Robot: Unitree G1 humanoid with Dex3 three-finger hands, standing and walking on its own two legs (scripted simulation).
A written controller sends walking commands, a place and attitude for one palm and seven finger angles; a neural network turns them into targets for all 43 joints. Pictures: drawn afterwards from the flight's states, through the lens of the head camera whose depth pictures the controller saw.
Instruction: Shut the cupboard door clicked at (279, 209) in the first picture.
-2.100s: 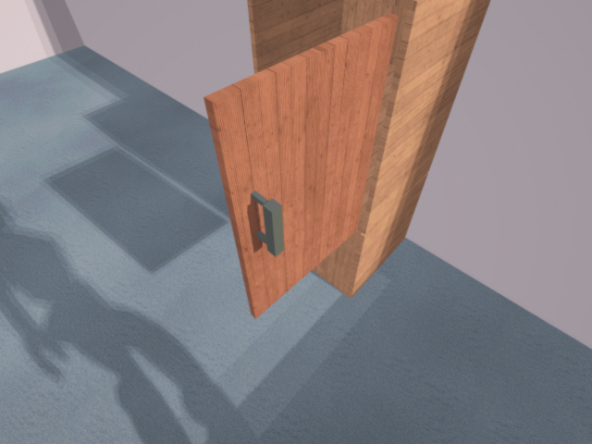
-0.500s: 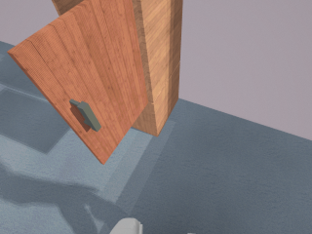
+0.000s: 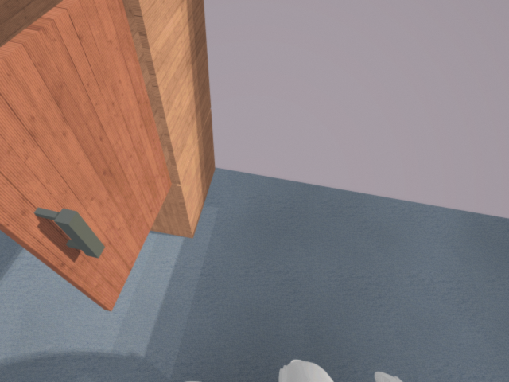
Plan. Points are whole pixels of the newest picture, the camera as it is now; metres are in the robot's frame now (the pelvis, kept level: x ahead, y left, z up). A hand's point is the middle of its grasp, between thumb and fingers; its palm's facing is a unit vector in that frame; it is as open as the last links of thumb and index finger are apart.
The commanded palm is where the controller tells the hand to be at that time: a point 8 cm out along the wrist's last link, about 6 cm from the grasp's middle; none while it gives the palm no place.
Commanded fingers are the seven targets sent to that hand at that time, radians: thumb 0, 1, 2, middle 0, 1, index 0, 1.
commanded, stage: walk to a spot facing it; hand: left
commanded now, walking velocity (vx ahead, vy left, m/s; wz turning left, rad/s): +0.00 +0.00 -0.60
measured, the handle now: (70, 232) +0.30 +0.33 +0.00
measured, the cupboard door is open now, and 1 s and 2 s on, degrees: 87 87 87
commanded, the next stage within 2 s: turn to face it in 1.72 s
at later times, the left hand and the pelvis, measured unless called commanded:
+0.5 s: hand (199, 353) +0.17 +0.11 -0.16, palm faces -0.30 -0.93 -0.21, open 7.4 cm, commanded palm none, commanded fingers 0.00 0.90 0.90 -0.20 -0.30 -0.20 -0.30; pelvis +0.03 -0.04 +0.00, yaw -18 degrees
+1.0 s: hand (309, 264) +0.37 -0.09 -0.18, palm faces -0.65 -0.73 -0.19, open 7.4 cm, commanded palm none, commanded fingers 0.00 0.90 0.90 -0.20 -0.30 -0.20 -0.30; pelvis +0.14 -0.14 -0.03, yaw -38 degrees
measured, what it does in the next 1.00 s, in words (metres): steps to the right, turning right: right foot, then left foot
